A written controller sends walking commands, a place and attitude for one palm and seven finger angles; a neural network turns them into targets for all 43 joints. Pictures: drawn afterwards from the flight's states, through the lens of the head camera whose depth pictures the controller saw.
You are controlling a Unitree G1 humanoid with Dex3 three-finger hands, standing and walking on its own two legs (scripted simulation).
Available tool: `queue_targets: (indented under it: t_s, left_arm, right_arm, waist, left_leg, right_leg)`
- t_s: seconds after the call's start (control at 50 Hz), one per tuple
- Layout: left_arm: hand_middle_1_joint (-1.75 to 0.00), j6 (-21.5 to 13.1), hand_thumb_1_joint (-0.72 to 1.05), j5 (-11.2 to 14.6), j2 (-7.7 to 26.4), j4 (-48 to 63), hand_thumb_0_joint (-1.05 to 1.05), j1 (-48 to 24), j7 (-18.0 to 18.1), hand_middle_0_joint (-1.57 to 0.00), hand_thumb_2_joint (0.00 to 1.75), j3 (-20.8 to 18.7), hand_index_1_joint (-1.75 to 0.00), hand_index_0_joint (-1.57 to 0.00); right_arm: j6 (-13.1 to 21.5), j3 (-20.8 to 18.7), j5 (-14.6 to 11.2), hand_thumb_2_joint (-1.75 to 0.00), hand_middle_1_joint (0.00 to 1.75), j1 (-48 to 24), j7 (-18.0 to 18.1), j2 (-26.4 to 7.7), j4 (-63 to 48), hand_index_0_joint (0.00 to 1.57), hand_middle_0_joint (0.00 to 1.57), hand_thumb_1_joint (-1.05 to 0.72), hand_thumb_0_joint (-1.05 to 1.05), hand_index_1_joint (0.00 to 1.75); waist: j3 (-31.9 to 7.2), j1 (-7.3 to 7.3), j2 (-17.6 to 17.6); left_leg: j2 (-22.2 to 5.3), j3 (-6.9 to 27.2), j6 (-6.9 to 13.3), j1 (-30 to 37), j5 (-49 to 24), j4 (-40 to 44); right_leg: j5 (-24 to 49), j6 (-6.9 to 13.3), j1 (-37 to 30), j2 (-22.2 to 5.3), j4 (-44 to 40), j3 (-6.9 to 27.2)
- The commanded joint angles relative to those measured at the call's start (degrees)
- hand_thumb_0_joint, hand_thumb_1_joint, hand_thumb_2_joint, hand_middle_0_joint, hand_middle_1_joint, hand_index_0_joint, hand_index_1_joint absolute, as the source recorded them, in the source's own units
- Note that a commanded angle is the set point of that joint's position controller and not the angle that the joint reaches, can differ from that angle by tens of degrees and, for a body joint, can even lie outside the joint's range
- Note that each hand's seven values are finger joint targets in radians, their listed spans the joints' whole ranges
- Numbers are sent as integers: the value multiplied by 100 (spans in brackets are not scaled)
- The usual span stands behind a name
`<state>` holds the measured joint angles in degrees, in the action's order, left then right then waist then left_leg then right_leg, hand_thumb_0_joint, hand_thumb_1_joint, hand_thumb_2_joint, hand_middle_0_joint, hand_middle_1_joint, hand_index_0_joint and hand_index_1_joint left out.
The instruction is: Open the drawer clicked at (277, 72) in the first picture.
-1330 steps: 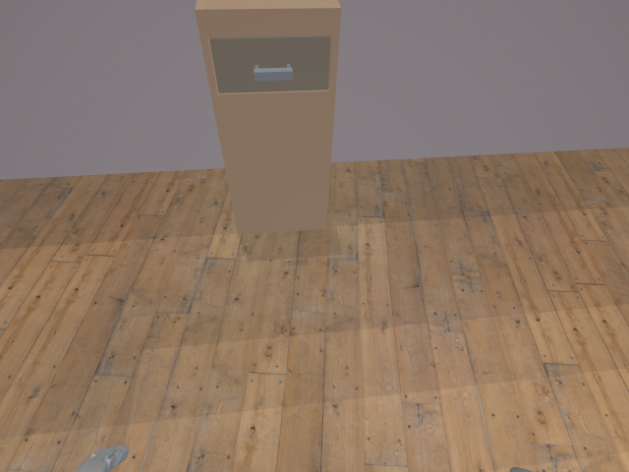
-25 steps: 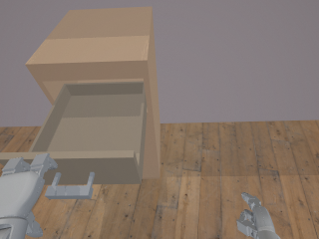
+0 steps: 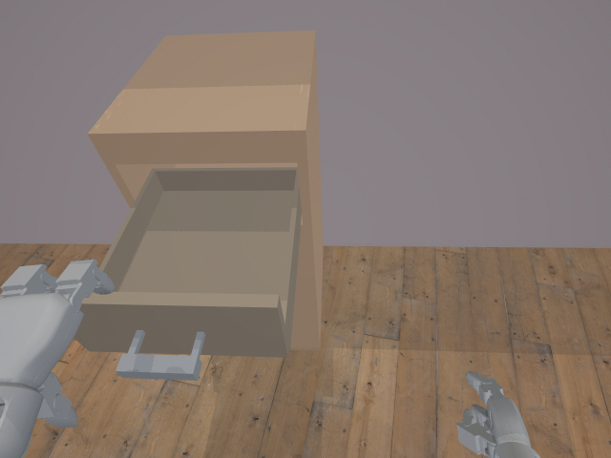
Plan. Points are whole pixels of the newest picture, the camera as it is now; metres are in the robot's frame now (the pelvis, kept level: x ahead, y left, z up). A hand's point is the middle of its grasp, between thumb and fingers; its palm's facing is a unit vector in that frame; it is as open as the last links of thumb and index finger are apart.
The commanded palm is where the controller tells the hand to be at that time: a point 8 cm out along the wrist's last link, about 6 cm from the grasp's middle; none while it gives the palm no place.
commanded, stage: lift the hand off the handle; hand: left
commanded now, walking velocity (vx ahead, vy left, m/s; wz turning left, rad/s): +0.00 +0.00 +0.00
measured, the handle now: (164, 352) +0.24 +0.26 -0.03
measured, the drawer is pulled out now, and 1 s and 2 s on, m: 0.30 0.30 0.30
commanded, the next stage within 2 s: draw the hand back to the body in 0.22 s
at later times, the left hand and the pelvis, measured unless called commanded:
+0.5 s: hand (76, 350) +0.17 +0.28 +0.12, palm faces +0.05 -0.03 -1.00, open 13.8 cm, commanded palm +0.14 +0.29 +0.17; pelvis -0.02 -0.01 +0.01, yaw +0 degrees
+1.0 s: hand (91, 342) +0.18 +0.25 +0.14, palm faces +0.22 -0.48 -0.85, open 13.8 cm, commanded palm +0.13 +0.28 +0.18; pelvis -0.02 -0.02 +0.01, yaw +0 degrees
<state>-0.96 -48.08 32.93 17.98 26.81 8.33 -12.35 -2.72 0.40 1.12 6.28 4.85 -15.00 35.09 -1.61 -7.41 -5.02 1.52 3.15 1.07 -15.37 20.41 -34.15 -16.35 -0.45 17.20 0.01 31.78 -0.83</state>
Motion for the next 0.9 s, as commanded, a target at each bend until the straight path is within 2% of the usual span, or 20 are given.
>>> queue_targets:
  t_s: [0.0, 0.06, 0.08, 0.14, 0.22, 0.26, 0.34, 0.38, 0.4, 0.48, 0.5, 0.56, 0.6, 0.66, 0.7, 0.72, 0.74, 0.78, 0.8, 0.88]
  left_arm:
    - [-120, 64, -50, 35, 1327, 1317, 0, -527, 135, -30, 30, -886, -120, -30]
    - [-120, 299, -50, 66, 1440, 1386, 0, -558, -24, -30, 30, -934, -120, -30]
    - [-120, 407, -50, 103, 1575, 1340, 0, -503, -84, -30, 30, -1102, -120, -30]
    - [-120, 584, -50, 224, 1383, 1028, 0, -539, -356, -30, 30, -877, -120, -30]
    - [-120, 555, -50, 360, 1319, 1025, 0, -664, -650, -30, 30, -746, -120, -30]
    - [-120, 412, -50, 324, 1276, 1215, 0, -785, -710, -30, 30, -652, -120, -30]
    - [-120, 58, -50, 174, 1300, 1367, 0, -1011, -575, -30, 30, -652, -120, -30]
    - [-120, -68, -50, 22, 1527, 1466, 0, -1280, -389, -30, 30, -875, -120, -30]
    - [-120, -158, -50, -20, 1406, 1478, 0, -1297, -304, -30, 30, -801, -120, -30]
    - [-120, -117, -50, -61, 1666, 1211, 0, -1098, -70, -30, 30, -1223, -120, -30]
    - [-120, -94, -50, -22, 1476, 1114, 0, -1175, -69, -30, 30, -1054, -120, -30]
    - [-120, 99, -50, 157, 1430, 845, 0, -1035, -151, -30, 30, -1017, -120, -30]
    - [-120, 219, -50, 232, 1222, 863, 0, -1030, -295, -30, 30, -742, -120, -30]
    - [-120, 326, -50, 264, 1338, 908, 0, -1016, -498, -30, 30, -678, -120, -30]
    - [-120, 287, -50, 267, 1225, 1057, 0, -1025, -619, -30, 30, -530, -120, -30]
    - [-120, 247, -50, 267, 1435, 1047, 0, -1024, -621, -30, 30, -717, -120, -30]
    - [-120, 190, -50, 236, 1410, 1067, 0, -1010, -633, -30, 30, -695, -120, -30]
    - [-120, 57, -50, 186, 1594, 1268, 0, -1003, -565, -30, 30, -933, -120, -30]
    - [-120, -20, -50, 170, 1450, 1261, 0, -1014, -520, -30, 30, -844, -120, -30]
    - [-120, -143, -50, 165, 1696, 1434, 0, -785, -232, -30, 30, -1291, -120, -30]
  right_arm:
    - [281, -155, -39, -90, 30, -814, 31, -532, -968, 20, 20, -90, 0, 30]
    - [220, -161, -76, -90, 30, -904, -5, -561, -993, 20, 20, -90, 0, 30]
    - [210, -134, -111, -90, 30, -1013, -19, -576, -1006, 20, 20, -90, 0, 30]
    - [125, -115, -140, -90, 30, -940, -49, -557, -978, 20, 20, -90, 0, 30]
    - [166, -105, -159, -90, 30, -867, -66, -593, -999, 20, 20, -90, 0, 30]
    - [223, -79, -126, -90, 30, -875, -38, -608, -1088, 20, 20, -90, 0, 30]
    - [316, -44, -69, -90, 30, -896, 20, -585, -1082, 20, 20, -90, 0, 30]
    - [374, -41, -54, -90, 30, -965, 43, -586, -1039, 20, 20, -90, 0, 30]
    - [407, 3, -29, -90, 30, -877, 34, -521, -1057, 20, 20, -90, 0, 30]
    - [383, -120, -72, -90, 30, -979, -1, -527, -929, 20, 20, -90, 0, 30]
    - [373, -88, -71, -90, 30, -926, -31, -471, -931, 20, 20, -90, 0, 30]
    - [338, -177, -126, -90, 30, -924, -42, -520, -881, 20, 20, -90, 0, 30]
    - [351, -134, -142, -90, 30, -941, -64, -529, -908, 20, 20, -90, 0, 30]
    - [336, -138, -147, -90, 30, -970, -25, -587, -944, 20, 20, -90, 0, 30]
    - [377, -58, -133, -90, 30, -984, -6, -564, -1032, 20, 20, -90, 0, 30]
    - [360, -109, -125, -90, 30, -970, 26, -596, -962, 20, 20, -90, 0, 30]
    - [360, -71, -108, -90, 30, -1002, 43, -585, -1023, 20, 20, -90, 0, 30]
    - [409, -53, -98, -90, 30, -1040, 66, -585, -1055, 20, 20, -90, 0, 30]
    - [423, -4, -80, -90, 30, -972, 61, -516, -1068, 20, 20, -90, 0, 30]
    - [444, -90, -73, -90, 30, -973, 39, -537, -1026, 20, 20, -90, 0, 30]
  waist:
    - [-956, 55, -54]
    - [-838, -17, -69]
    - [-779, -40, -23]
    - [-312, 26, 231]
    - [-333, 81, 216]
    - [-542, 54, 185]
    - [-555, 40, 42]
    - [-617, 30, -127]
    - [-717, 6, -122]
    - [-701, -89, -264]
    - [-693, -55, -100]
    - [-558, -31, 7]
    - [-599, 37, 63]
    - [-549, 75, 311]
    - [-624, 89, 418]
    - [-607, 90, 313]
    - [-511, 57, 416]
    - [-617, 8, 233]
    - [-635, 1, 266]
    - [-671, -88, -133]
  left_leg:
    - [-100, -146, -82, 278, -2413, 646]
    - [-113, -145, -99, 286, -2410, 844]
    - [-123, -136, -97, 264, -2415, 870]
    - [-95, -200, -70, 152, -2027, 1059]
    - [-101, -217, -40, 319, -1841, 1161]
    - [-62, -242, -12, 450, -1812, 1128]
    - [-51, -227, -8, 470, -1568, 1113]
    - [-62, -193, -19, 439, -1516, 1048]
    - [-24, -183, -19, 467, -1612, 1016]
    - [-6, -187, -75, 318, -1679, 989]
    - [29, -218, -63, 278, -1636, 977]
    - [48, -260, -57, 183, -1585, 1014]
    - [59, -281, -36, 215, -1614, 1030]
    - [62, -287, 7, 214, -1491, 1071]
    - [64, -310, 41, 288, -1459, 1029]
    - [48, -300, 40, 307, -1420, 1044]
    - [64, -296, 43, 259, -1368, 1045]
    - [33, -281, 28, 323, -1407, 957]
    - [59, -299, 38, 347, -1405, 929]
    - [48, -275, -29, 351, -1603, 823]
  right_leg:
    - [1283, 122, -742, 29, -452, -232]
    - [1299, 133, -945, 30, -548, -241]
    - [1370, 156, -1045, 60, -605, -194]
    - [1151, 123, -991, 59, -730, -276]
    - [1007, 125, -1022, 72, -857, -278]
    - [973, 109, -1026, 63, -874, -279]
    - [634, 127, -884, 83, -949, -281]
    - [538, 156, -848, 126, -968, -202]
    - [544, 169, -870, 57, -901, -280]
    - [720, 213, -979, 113, -893, -135]
    - [697, 193, -951, 62, -858, -193]
    - [856, 154, -963, 76, -859, -158]
    - [925, 138, -1029, 58, -855, -161]
    - [871, 99, -1035, 59, -877, -169]
    - [788, 78, -1042, 30, -892, -182]
    - [771, 86, -1043, 50, -921, -140]
    - [703, 73, -981, 45, -921, -181]
    - [668, 92, -959, 65, -941, -119]
    - [601, 87, -912, 14, -914, -186]
    - [833, 148, -928, 51, -900, -77]
